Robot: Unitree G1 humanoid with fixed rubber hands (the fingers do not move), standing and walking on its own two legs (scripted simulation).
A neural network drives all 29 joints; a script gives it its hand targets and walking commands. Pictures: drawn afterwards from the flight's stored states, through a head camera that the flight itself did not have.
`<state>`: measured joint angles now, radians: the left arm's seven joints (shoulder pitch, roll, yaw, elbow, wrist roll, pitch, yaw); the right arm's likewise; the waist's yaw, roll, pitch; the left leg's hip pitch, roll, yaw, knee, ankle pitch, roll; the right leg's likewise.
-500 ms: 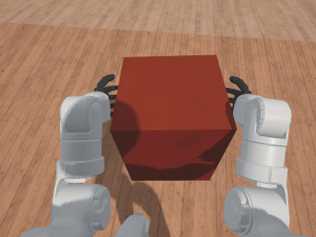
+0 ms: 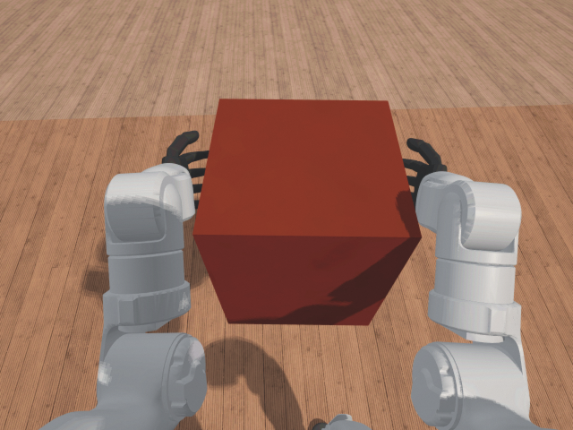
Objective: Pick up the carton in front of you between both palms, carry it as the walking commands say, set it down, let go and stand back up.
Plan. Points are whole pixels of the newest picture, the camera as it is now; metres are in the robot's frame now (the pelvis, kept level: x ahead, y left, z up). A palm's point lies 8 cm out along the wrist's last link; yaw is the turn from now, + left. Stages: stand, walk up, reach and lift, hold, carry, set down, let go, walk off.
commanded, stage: carry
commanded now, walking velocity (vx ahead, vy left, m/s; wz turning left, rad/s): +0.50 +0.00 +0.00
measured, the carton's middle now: (300, 222) +0.39 -0.02 +0.10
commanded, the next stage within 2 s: none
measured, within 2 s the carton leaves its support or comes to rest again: neither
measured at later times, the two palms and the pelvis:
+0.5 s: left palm (182, 35) +0.71 +0.16 +0.22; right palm (357, 43) +0.69 -0.13 +0.21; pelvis +0.33 +0.02 +0.06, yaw +1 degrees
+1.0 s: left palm out of the picture +0.99 +0.19 +0.28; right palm out of the picture +1.03 -0.11 +0.28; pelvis +0.64 -0.01 +0.12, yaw +1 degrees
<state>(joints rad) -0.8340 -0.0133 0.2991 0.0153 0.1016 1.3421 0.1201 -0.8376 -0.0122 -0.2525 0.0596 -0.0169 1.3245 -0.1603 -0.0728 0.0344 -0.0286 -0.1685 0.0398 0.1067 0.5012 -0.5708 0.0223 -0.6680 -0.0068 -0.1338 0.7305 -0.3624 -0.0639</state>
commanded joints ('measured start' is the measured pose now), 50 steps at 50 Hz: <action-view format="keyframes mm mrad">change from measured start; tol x32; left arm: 1 -602 -933 -597 88 -360 -15 -184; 50 -970 -1135 -690 -130 -635 -35 -245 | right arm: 1 -768 1042 620 -50 444 5 280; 50 -753 976 474 -46 270 -7 200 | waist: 1 178 -1 -629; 18 106 -199 -426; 22 -60 315 -655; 38 85 92 -487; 41 179 -372 -660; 50 153 -114 -476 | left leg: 1 -126 111 8 363 765 49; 3 -618 -113 -97 835 36 -9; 13 -710 30 -73 626 153 21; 20 235 -117 103 125 267 86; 22 542 283 -841 -165 131 321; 39 -50 121 7 239 884 70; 41 -564 -95 -51 708 44 -9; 50 -725 11 -88 717 113 28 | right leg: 1 849 6 33 -136 -6 -59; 3 1033 -322 862 -404 31 -271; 17 663 -212 165 -400 325 -119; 20 431 -149 -6 31 681 -8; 22 -75 94 92 562 -169 67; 25 -212 -5 181 766 -133 19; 38 405 102 -145 -93 58 -9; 41 1057 -328 806 -363 -102 -258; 44 944 -302 617 -257 345 -229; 50 824 -263 406 -364 162 -179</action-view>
